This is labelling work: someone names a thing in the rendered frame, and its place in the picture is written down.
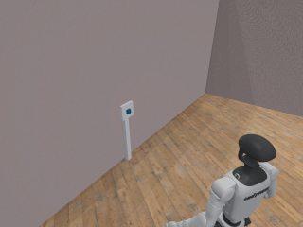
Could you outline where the robot left forearm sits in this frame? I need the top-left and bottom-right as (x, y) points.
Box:
(175, 213), (206, 227)

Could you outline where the robot left upper arm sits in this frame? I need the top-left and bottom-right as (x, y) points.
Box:
(198, 176), (237, 227)

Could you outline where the panel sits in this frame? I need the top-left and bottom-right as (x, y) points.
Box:
(119, 101), (134, 161)

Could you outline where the button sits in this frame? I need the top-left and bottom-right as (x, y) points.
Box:
(126, 108), (132, 114)

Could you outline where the humanoid robot torso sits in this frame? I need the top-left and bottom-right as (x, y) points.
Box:
(215, 164), (271, 227)

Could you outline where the robot right upper arm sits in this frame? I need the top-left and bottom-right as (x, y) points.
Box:
(259, 162), (279, 199)

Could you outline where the humanoid robot head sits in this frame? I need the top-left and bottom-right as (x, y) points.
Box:
(232, 133), (276, 186)

